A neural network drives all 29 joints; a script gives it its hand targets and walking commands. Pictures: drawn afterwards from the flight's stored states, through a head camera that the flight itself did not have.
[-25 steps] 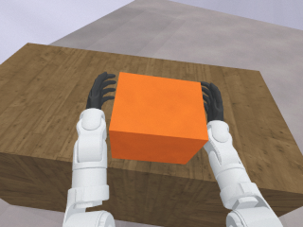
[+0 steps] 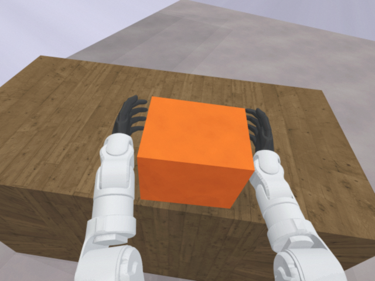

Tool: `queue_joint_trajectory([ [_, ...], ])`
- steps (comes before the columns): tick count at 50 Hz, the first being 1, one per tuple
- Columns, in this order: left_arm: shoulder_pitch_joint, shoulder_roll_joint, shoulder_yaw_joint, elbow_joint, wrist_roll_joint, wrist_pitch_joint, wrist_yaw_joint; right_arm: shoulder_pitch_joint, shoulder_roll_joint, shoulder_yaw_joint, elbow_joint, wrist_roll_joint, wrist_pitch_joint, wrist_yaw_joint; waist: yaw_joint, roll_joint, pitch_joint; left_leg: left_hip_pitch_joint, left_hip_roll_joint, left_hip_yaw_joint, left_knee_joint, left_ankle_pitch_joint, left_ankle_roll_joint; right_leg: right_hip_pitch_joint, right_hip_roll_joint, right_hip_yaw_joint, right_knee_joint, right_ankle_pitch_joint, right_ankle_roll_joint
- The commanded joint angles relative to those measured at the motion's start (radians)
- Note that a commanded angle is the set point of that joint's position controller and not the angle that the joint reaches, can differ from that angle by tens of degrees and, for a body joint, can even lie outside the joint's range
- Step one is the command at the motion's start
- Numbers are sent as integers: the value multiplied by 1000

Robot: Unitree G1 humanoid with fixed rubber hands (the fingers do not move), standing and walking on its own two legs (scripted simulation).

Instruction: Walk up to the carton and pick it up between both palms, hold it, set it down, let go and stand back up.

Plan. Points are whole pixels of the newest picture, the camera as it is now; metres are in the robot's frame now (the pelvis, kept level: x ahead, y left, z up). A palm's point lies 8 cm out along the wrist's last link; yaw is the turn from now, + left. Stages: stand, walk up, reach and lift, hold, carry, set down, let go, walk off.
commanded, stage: set down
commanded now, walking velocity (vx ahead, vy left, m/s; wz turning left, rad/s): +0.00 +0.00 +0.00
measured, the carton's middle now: (192, 154) +0.37 -0.01 +0.08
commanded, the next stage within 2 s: none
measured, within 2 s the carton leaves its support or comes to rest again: rests again in 1.70 s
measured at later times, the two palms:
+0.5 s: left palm (129, 129) +0.42 +0.13 +0.11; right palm (257, 141) +0.39 -0.16 +0.09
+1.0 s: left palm (137, 136) +0.42 +0.12 +0.08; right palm (261, 149) +0.38 -0.18 +0.07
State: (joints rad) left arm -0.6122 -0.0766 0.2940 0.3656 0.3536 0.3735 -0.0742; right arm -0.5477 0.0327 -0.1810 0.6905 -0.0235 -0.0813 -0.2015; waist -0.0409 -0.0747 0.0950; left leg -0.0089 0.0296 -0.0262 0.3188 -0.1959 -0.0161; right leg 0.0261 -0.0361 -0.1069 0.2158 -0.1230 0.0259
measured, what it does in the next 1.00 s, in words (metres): stands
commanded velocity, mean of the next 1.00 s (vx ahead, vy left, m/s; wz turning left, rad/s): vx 0.00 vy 0.00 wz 0.00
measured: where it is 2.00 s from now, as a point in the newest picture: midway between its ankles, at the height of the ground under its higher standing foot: outside the picture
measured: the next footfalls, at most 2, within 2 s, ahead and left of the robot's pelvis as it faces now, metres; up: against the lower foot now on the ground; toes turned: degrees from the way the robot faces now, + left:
none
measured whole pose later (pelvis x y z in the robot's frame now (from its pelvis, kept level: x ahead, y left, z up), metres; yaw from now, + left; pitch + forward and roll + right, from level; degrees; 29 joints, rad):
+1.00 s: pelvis +0.02 +0.00 +0.00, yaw -2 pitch +2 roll -1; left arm -0.71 -0.07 0.37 0.73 0.33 0.12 -0.04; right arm -0.59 0.06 -0.36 0.82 -0.17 -0.18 -0.17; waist -0.02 -0.02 0.02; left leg -0.14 0.04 0.00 0.31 -0.20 -0.02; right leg -0.11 -0.02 -0.08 0.18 -0.10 0.03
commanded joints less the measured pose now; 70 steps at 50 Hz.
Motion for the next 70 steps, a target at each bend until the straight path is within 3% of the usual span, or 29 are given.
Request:
queue_joint_trajectory([
  [1, -464, -490, -378, 33, -87, -68, -124, -699, 415, 280, -223, -42, -123, 135, -20, 74, -352, 4, -47, 100, -31, 245, -20, 114, 67, -52, 21, 146, -2],
  [2, -478, -505, -398, 16, -96, -87, -114, -696, 412, 279, -210, -43, -134, 139, -27, 89, -410, 44, -42, 102, -13, 299, -34, 111, 71, -59, 20, 170, -6],
  [3, -489, -523, -402, 33, -91, -108, -102, -713, 421, 286, -215, -36, -151, 146, -3, 107, -442, 72, -40, 104, 2, 346, -48, 87, 80, -66, 20, 175, -11],
  [4, -475, -531, -422, 12, -96, -122, -87, -712, 429, 303, -222, -32, -160, 150, -1, 104, -472, 98, -41, 96, 18, 411, -49, 85, 82, -64, 27, 212, -8],
  [8, -492, -533, -414, 52, -95, -147, -69, -721, 443, 315, -196, -37, -159, 154, 6, 84, -485, 91, -40, 101, 26, 408, -44, 77, 88, -56, 25, 216, -4],
  [10, -459, -502, -367, 95, -77, -143, -75, -703, 459, 335, -172, -31, -140, 150, 34, 59, -431, 9, -45, 112, -3, 333, -17, 137, 72, -36, 30, 245, 6],
  [12, -416, -477, -311, 148, -48, -127, -96, -656, 472, 330, -126, -42, -110, 144, 33, 36, -331, -88, -56, 125, -40, 229, 11, 206, 53, -11, 33, 255, 22],
  [13, -564, -456, -275, 166, -74, -136, -105, -765, 449, 295, -181, -77, -121, 148, 55, 35, -395, -175, -71, 138, -76, 119, 12, 186, 27, -2, 31, 243, 33],
  [14, -553, -466, -258, 194, -60, -145, -106, -745, 481, 278, -135, -91, -120, 152, 38, 27, -386, -167, -65, 140, -90, 99, 20, 207, 30, 0, 42, 272, 38],
  [15, -556, -464, -256, 184, -65, -155, -107, -738, 477, 273, -135, -96, -127, 152, 41, 25, -394, -174, -66, 142, -91, 107, 17, 216, 29, 1, 45, 289, 39],
  [20, -540, -508, -286, 179, -64, -197, -97, -711, 506, 269, -125, -100, -147, 147, 21, 60, -525, -50, -60, 132, -11, 363, -25, 245, 62, -15, 61, 468, 20],
  [24, -497, -497, -268, 207, -54, -198, -104, -642, 490, 224, -73, -121, -139, 142, -6, 49, -461, -31, -57, 126, 1, 405, -34, 207, 77, -32, 53, 446, 23],
  [28, -501, -506, -286, 206, -63, -202, -103, -636, 474, 203, -63, -120, -147, 141, -18, 76, -459, 10, -50, 118, 29, 510, -60, 148, 95, -46, 49, 425, 11],
  [35, -547, -535, -336, 221, -83, -253, -58, -683, 460, 191, -58, -127, -193, 161, 2, 155, -566, 118, -26, 101, 92, 726, -101, 6, 117, -62, 36, 383, -24],
  [40, -545, -534, -315, 256, -75, -277, -54, -681, 494, 202, -50, -138, -189, 165, 15, 126, -594, 31, -39, 110, 71, 622, -75, 82, 96, -37, 52, 457, -13],
  [45, -536, -504, -236, 323, -48, -291, -81, -662, 538, 192, -20, -175, -173, 165, 27, 55, -543, -118, -56, 129, 3, 407, -27, 211, 64, -8, 75, 524, 20],
  [51, -580, -468, -150, 385, -26, -322, -105, -668, 560, 134, 9, -238, -179, 174, 39, 10, -482, -219, -61, 152, -72, 226, 7, 283, 40, 8, 81, 489, 44],
  [54, -615, -465, -132, 403, -21, -348, -102, -684, 559, 99, 24, -269, -196, 183, 44, 18, -489, -216, -57, 158, -81, 209, 9, 268, 39, 5, 75, 428, 39],
  [55, -473, -492, -130, 385, -10, -363, -100, -586, 581, 135, 20, -258, -206, 191, 41, 8, -480, -171, -62, 151, -70, 291, 3, 295, 50, 4, 80, 448, 30],
  [57, -486, -508, -178, 358, -28, -405, -90, -579, 569, 153, 30, -249, -242, 192, 34, 51, -561, -109, -48, 139, -29, 404, -14, 244, 56, -4, 85, 476, 14],
  [60, -517, -506, -177, 397, -21, -432, -78, -586, 540, 127, 77, -271, -259, 199, 31, 70, -489, -80, -45, 139, -21, 385, -36, 140, 71, -27, 49, 326, 0],
  [61, -550, -497, -189, 398, -29, -438, -76, -595, 540, 104, 96, -283, -256, 199, 16, 72, -448, -81, -42, 136, -28, 330, -36, 95, 71, -22, 32, 248, -10],
  [63, -552, -513, -190, 395, -19, -444, -67, -576, 542, 86, 98, -300, -253, 207, 20, 90, -424, -79, -35, 141, -43, 267, -34, 72, 64, -23, 17, 161, -14],
  [66, -608, -525, -215, 388, -31, -459, -52, -590, 544, 36, 127, -316, -265, 214, 9, 130, -444, -65, -31, 142, -40, 254, -45, -1, 67, -26, 10, 99, -29],
  [68, -603, -528, -219, 415, -37, -470, -47, -617, 529, 19, 130, -324, -277, 216, 0, 120, -463, -47, -24, 129, -29, 262, -47, -17, 69, -31, 10, 87, -30],
  [70, -608, -530, -202, 426, -27, -487, -32, -631, 534, 7, 143, -338, -285, 219, 17, 107, -478, -43, -26, 131, -34, 241, -41, -28, 73, -34, 7, 65, -29],
])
